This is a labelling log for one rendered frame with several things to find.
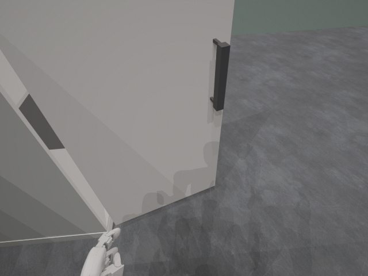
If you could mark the robot left hand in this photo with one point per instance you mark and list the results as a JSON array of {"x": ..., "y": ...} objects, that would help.
[{"x": 97, "y": 261}]

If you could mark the fridge door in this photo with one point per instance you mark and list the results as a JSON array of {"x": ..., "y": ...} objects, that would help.
[{"x": 126, "y": 87}]

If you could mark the handle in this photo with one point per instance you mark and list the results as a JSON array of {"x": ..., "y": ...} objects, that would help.
[{"x": 220, "y": 81}]

